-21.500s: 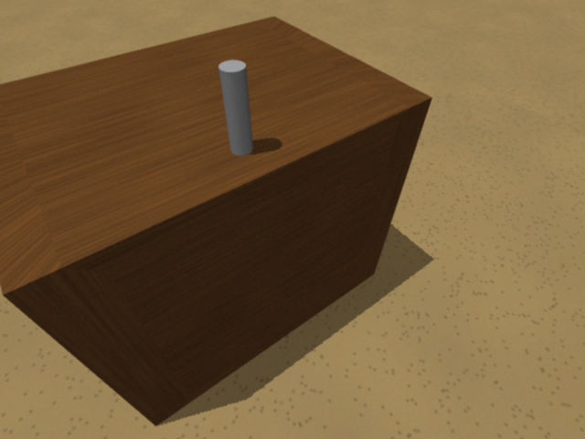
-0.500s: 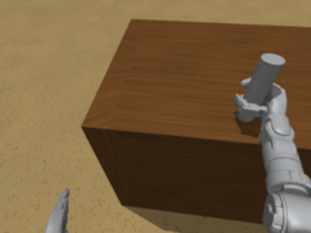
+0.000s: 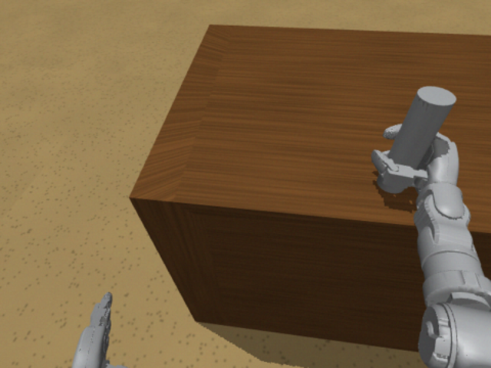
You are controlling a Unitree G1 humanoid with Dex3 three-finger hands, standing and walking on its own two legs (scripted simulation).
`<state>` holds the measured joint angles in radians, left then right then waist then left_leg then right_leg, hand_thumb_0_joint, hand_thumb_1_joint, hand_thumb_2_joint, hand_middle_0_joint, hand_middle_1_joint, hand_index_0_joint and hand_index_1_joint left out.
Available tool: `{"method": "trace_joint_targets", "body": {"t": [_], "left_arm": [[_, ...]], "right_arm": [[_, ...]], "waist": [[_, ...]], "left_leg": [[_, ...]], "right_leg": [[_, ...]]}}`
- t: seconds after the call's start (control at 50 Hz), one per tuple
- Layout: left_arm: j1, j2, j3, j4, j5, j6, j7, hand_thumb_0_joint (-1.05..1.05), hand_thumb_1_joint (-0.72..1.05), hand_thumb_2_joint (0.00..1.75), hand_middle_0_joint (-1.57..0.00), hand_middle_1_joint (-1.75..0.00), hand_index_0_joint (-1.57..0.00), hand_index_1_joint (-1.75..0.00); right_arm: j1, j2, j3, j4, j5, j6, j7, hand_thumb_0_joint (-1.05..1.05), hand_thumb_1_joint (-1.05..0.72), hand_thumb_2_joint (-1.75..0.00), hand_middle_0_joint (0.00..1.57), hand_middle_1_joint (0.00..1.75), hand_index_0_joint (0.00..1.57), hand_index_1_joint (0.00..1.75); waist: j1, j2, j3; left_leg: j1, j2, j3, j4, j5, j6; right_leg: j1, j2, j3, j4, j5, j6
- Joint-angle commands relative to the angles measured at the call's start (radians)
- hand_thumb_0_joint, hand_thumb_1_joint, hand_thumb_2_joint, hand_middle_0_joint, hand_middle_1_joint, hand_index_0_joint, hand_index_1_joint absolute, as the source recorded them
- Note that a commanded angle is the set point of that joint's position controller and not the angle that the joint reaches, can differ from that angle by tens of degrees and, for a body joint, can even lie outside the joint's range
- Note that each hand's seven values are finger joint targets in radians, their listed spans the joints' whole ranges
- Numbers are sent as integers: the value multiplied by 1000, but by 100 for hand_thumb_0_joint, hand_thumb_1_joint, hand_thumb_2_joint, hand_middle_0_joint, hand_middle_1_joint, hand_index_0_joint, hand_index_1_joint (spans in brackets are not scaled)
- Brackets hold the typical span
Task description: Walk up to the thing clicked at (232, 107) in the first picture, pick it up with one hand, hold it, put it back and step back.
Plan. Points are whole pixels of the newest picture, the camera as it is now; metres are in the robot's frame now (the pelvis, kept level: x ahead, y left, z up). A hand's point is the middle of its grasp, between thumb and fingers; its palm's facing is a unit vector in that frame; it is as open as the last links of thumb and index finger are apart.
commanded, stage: open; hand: right
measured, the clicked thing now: (410, 145) +0.45 -0.21 +0.14
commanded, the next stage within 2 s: withdraw in 0.38 s
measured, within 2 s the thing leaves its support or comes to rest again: neither
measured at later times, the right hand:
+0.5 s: hand (396, 155) +0.45 -0.20 +0.12, palm faces +0.15 +0.99 +0.01, open 13.4 cm
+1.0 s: hand out of the picture +0.44 -0.28 +0.25, palm faces +0.24 +0.96 -0.11, open 17.2 cm
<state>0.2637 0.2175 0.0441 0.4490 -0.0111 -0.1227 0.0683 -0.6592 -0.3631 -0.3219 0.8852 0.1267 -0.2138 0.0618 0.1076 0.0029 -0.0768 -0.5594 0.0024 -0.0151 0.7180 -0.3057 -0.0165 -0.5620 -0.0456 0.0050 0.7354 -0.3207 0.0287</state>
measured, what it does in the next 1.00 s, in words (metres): stands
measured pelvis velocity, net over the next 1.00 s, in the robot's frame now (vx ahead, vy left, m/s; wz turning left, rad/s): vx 0.01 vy -0.01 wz -0.01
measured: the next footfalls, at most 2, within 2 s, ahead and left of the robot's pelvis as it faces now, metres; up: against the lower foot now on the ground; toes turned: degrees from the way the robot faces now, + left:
none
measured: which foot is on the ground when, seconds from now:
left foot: down 0.00-1.00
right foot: down 0.00-1.00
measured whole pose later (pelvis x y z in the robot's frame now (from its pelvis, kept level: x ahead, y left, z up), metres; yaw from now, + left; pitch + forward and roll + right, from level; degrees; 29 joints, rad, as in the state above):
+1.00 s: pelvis +0.01 -0.01 +0.01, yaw -1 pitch +5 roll +0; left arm 0.27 0.23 0.02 0.52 -0.05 -0.10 0.08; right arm -0.80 -0.58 -0.37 0.85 0.11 0.01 0.18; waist 0.05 -0.03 -0.10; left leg -0.43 0.02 -0.01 0.64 -0.30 -0.03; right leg -0.43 -0.03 0.00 0.65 -0.30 0.02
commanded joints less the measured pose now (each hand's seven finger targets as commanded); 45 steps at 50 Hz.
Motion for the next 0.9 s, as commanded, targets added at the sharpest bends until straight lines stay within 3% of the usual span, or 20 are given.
{"method": "trace_joint_targets", "body": {"t": [0.0, 0.04, 0.1, 0.16, 0.2, 0.24, 0.3, 0.34, 0.38, 0.48, 0.56, 0.58, 0.62, 0.72, 0.74, 0.76, 0.8, 0.84, 0.86, 0.88], "left_arm": [[-55, 126, 50, -156, 0, -48, 6, 0, -54, 5, -6, -5, -6, -5], [-76, 160, 76, -195, 2, -50, 13, 0, -53, 5, -6, -5, -6, -5], [-12, 141, 69, -126, -3, -39, 8, 0, -53, 5, -6, -5, -6, -5], [-58, 150, 71, -201, 0, -39, 9, 0, -53, 5, -6, -5, -6, -5], [-18, 129, 58, -170, -4, -31, 2, 0, -53, 4, -6, -6, -6, -5], [-18, 154, 80, -190, -3, -32, 4, 0, -53, 4, -6, -5, -6, -5], [-61, 136, 59, -241, -5, -33, -1, 0, -54, 5, -6, -5, -6, -5], [6, 144, 76, -159, -1, -23, 1, 0, -54, 5, -5, -5, -6, -5], [-43, 132, 62, -227, -5, -28, -1, 0, -55, 5, -5, -5, -5, -5], [-8, 124, 58, -192, -5, -18, -3, 0, -51, 3, -6, -6, -7, -5], [-18, 207, 121, -252, -3, -10, 6, 0, -52, 3, -6, -6, -6, -5], [-46, 198, 114, -295, -6, -13, 6, 0, -51, 3, -6, -6, -6, -5], [34, 148, 84, -218, -11, -1, 4, 0, -51, 3, -6, -5, -6, -5], [-21, 122, 50, -159, -21, 3, 7, 0, -51, 2, -5, -5, -6, -4], [-13, 143, 71, -117, -23, 4, 9, 0, -51, 2, -5, -5, -6, -4], [-40, 130, 55, -128, -26, -1, 7, 0, -51, 2, -5, -5, -6, -4], [-84, 121, 24, -110, -30, -7, 10, 0, -52, 3, -5, -5, -6, -4], [-85, 163, 49, -107, -34, -16, 24, 0, -52, 2, -5, -5, -6, -4], [-88, 148, 26, -113, -36, -21, 26, 0, -52, 2, -5, -5, -6, -4], [-67, 175, 44, -102, -38, -28, 33, 0, -52, 2, -5, -5, -6, -4]], "right_arm": [[-488, -234, -46, -243, 24, -90, 8, 0, -5, -65, 111, 88, 110, 88], [-559, -271, -48, -315, 15, -98, 0, 0, 1, -56, 104, 80, 104, 80], [-396, -197, -36, -145, 17, -66, 8, 0, 10, -45, 98, 70, 97, 70], [-487, -247, -51, -217, 10, -80, 2, 0, 16, -37, 89, 61, 88, 61], [-433, -207, -33, -190, 15, -70, 12, 0, 21, -30, 80, 53, 79, 53], [-452, -202, -29, -212, 16, -73, 12, 0, 28, -25, 72, 47, 71, 47], [-483, -210, -31, -255, 14, -77, 12, 0, 29, -20, 59, 37, 58, 37], [-442, -205, -36, -211, 17, -71, 10, 0, 30, -17, 51, 32, 50, 32], [-479, -192, -19, -269, 16, -75, 9, 0, 34, -13, 43, 25, 42, 25], [-444, -206, -35, -237, 9, -66, 1, 0, 37, -15, 21, 17, 19, 17], [-481, -304, -84, -318, 3, -64, -11, 0, 38, -5, 10, 6, 9, 6], [-530, -309, -81, -385, 6, -67, -12, 0, 40, -5, 10, 6, 9, 6], [-484, -309, -91, -335, 6, -48, -14, 0, 42, -3, 9, 4, 8, 4], [-528, -383, -105, -378, 12, 9, 11, 0, 45, -3, 8, 4, 7, 4], [-503, -396, -114, -337, 15, 34, 21, 0, 45, -3, 8, 4, 6, 4], [-528, -362, -85, -353, 22, 53, 35, 0, 47, -3, 8, 4, 7, 4], [-550, -416, -102, -345, 24, 94, 63, 0, 48, -3, 7, 4, 6, 4], [-581, -440, -106, -292, 33, 135, 97, 0, 48, -4, 7, 4, 6, 4], [-561, -424, -91, -273, 38, 156, 120, 0, 46, -4, 7, 4, 6, 4], [-551, -408, -81, -220, 42, 181, 142, 0, 46, -4, 7, 4, 6, 4]], "waist": [[-7, -61, -371], [-5, -47, -438], [-7, -33, -311], [-10, -19, -383], [-15, -35, -325], [-1, -37, -359], [-20, -29, -386], [-14, -44, -346], [-14, -42, -376], [-22, -59, -348], [-22, -38, -431], [-27, -63, -456], [-46, -87, -404], [-74, -144, -361], [-67, -145, -342], [-64, -129, -331], [-72, -122, -346], [-51, -78, -345], [-50, -60, -324], [-32, -29, -302]], "left_leg": [[128, -17, 20, -96, 209, 12], [166, -14, 13, -86, 224, 10], [107, -17, 19, -96, 182, 12], [148, -15, 19, -90, 205, 10], [130, -14, 18, -95, 185, 11], [110, -23, 31, -84, 199, 14], [133, -17, 24, -85, 193, 14], [120, -17, 26, -83, 200, 15], [127, -18, 24, -81, 219, 15], [117, -19, 27, -79, 211, 16], [181, -15, 26, -74, 286, 12], [185, -18, 31, -75, 282, 14], [194, -18, 35, -82, 275, 18], [211, -13, 31, -114, 241, 22], [200, -13, 30, -121, 227, 23], [207, -15, 32, -130, 219, 22], [222, -11, 29, -140, 224, 19], [216, -16, 37, -148, 226, 17], [225, -9, 35, -159, 225, 12], [203, -8, 35, -173, 203, 9]], "right_leg": [[202, 34, -16, -81, 157, -39], [218, 35, -19, -77, 168, -40], [180, 34, -15, -87, 132, -40], [192, 33, -19, -80, 156, -40], [175, 35, -21, -86, 137, -39], [213, 27, -12, -91, 162, -36], [206, 31, -15, -85, 156, -37], [199, 32, -17, -85, 162, -36], [218, 31, -16, -80, 183, -36], [204, 30, -17, -83, 181, -33], [242, 35, -19, -72, 253, -36], [269, 31, -15, -79, 260, -33], [261, 32, -18, -88, 265, -27], [261, 34, -21, -125, 231, -24], [256, 33, -18, -132, 215, -24], [255, 32, -17, -144, 205, -25], [255, 34, -18, -148, 207, -29], [283, 28, -12, -159, 213, -32], [281, 34, -17, -161, 203, -36], [288, 35, -16, -168, 177, -41]]}}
